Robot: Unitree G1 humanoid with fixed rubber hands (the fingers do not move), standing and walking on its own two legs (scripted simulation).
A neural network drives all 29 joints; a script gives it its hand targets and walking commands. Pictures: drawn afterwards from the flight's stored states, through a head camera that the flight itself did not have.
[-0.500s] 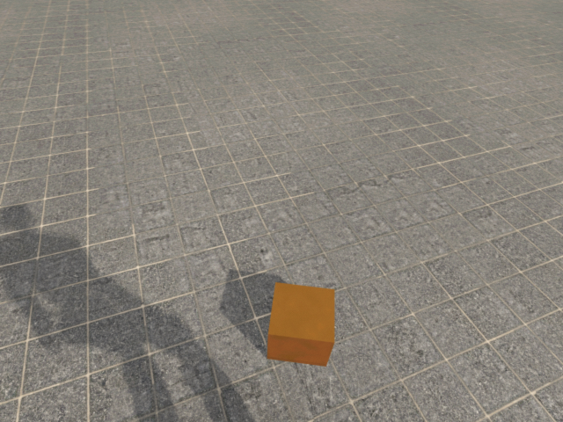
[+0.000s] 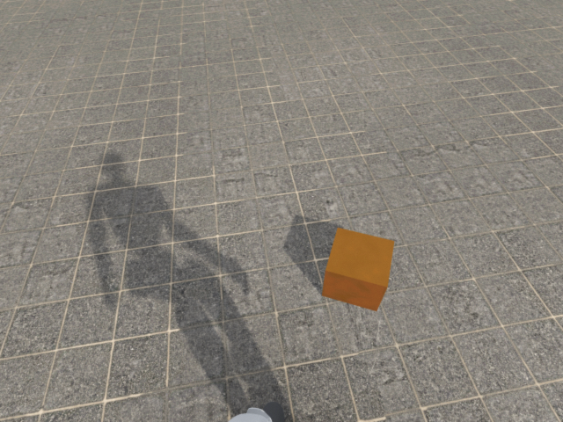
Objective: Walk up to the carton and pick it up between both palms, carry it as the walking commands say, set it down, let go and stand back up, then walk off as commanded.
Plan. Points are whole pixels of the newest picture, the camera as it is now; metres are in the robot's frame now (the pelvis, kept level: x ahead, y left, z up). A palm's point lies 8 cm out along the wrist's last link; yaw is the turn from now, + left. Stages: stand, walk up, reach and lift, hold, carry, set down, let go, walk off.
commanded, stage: walk off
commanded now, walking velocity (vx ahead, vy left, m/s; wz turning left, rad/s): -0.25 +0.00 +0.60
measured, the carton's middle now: (357, 269) +0.73 -0.28 -0.67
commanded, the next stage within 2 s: none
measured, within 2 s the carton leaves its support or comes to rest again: neither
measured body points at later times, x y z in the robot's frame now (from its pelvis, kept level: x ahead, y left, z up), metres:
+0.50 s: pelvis -0.12 +0.02 +0.00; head -0.07 +0.04 +0.44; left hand -0.07 +0.29 -0.15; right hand +0.01 -0.21 -0.15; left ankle -0.12 +0.13 -0.73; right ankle -0.10 -0.12 -0.67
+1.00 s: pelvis -0.24 -0.05 -0.02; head -0.23 -0.02 +0.43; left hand -0.29 +0.22 -0.16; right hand -0.03 -0.24 -0.15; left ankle -0.33 +0.02 -0.74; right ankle -0.12 -0.13 -0.73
